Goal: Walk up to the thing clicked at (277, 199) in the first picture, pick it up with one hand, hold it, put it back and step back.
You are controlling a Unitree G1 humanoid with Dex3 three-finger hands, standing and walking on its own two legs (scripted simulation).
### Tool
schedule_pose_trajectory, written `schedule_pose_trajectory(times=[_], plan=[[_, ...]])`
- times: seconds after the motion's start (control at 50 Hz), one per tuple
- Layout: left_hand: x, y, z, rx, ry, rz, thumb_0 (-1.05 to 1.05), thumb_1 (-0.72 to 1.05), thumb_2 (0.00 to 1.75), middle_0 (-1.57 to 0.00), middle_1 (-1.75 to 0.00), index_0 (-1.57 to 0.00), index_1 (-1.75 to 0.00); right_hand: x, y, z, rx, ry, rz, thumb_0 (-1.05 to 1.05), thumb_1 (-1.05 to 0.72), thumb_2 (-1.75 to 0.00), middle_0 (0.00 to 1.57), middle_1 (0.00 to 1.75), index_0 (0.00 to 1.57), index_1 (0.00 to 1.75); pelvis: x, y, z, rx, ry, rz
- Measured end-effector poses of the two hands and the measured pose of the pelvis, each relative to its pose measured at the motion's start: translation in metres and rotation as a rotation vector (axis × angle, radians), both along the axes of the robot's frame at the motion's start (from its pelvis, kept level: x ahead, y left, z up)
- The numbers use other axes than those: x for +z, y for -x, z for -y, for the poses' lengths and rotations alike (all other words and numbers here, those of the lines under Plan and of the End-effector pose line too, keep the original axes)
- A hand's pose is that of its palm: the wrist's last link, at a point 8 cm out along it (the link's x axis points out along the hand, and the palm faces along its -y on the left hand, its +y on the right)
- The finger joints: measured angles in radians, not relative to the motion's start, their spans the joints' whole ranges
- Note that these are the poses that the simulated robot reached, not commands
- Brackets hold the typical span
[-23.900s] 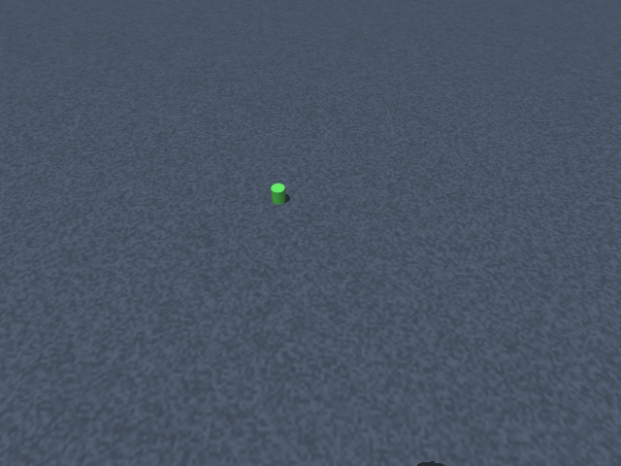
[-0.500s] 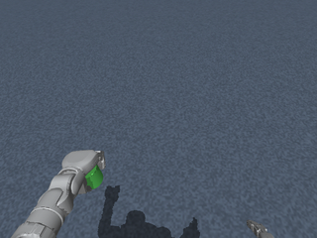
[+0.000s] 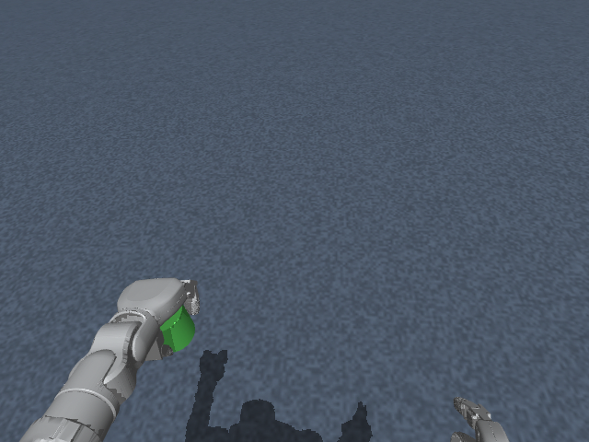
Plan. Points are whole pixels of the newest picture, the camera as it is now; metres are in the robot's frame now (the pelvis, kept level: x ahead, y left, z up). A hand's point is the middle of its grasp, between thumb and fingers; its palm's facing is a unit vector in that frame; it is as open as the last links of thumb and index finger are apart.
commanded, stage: hold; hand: left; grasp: from above
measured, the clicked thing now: (168, 323) +0.31 +0.22 -0.04
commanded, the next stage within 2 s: crouch in 0.52 s
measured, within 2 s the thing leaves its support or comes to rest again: neither
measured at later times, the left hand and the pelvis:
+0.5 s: hand (161, 328) +0.30 +0.23 -0.03, palm faces -0.43 -0.06 -0.90, open 9.3 cm; pelvis +0.00 +0.00 +0.00, yaw +0 degrees
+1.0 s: hand (170, 347) +0.29 +0.23 -0.09, palm faces -0.45 -0.03 -0.89, open 9.2 cm; pelvis +0.00 +0.00 -0.02, yaw +1 degrees
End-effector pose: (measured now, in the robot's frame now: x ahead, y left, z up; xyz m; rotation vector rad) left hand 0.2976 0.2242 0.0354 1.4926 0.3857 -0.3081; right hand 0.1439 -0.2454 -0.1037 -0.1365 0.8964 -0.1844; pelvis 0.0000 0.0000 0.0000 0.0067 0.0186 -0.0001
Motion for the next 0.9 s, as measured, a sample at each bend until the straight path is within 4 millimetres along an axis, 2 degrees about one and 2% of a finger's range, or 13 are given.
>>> schedule_pose_trajectory(times=[0.28, 0.72, 0.82, 0.9], plan=[[-0.005, 0.003, -0.002, -0.003, 0.007, -0.014, 0.02, 0.0, 0.81, -0.54, -0.97, -0.59, -0.97, 0.001, -0.002, -0.002, 0.002, 0.003, -0.006, 0.01, -0.92, -0.91, 0.2, 0.3, 0.2, 0.3, 0.001, -0.001, -0.001, 0.0, 0.001, -0.001], [-0.006, -0.004, -0.002, 0.0, 0.0, -0.004, 0.02, 0.0, 0.81, -0.54, -0.97, -0.59, -0.97, 0.001, -0.002, -0.001, -0.013, 0.001, -0.025, 0.01, -0.91, -0.91, 0.2, 0.3, 0.2, 0.3, 0.002, -0.007, -0.002, 0.0, 0.002, -0.001], [-0.016, -0.002, -0.002, 0.006, -0.005, -0.007, 0.02, 0.0, 0.8, -0.54, -0.97, -0.59, -0.97, 0.0, 0.0, 0.001, -0.01, 0.004, -0.034, 0.01, -0.91, -0.9, 0.2, 0.3, 0.2, 0.3, 0.001, -0.006, -0.001, 0.004, 0.001, -0.012], [-0.035, 0.0, -0.003, 0.009, -0.015, -0.019, 0.02, 0.0, 0.8, -0.54, -0.97, -0.59, -0.97, -0.004, 0.005, 0.004, -0.005, 0.016, -0.057, 0.01, -0.91, -0.9, 0.2, 0.3, 0.2, 0.3, -0.002, -0.003, 0.001, 0.01, 0.001, -0.035]])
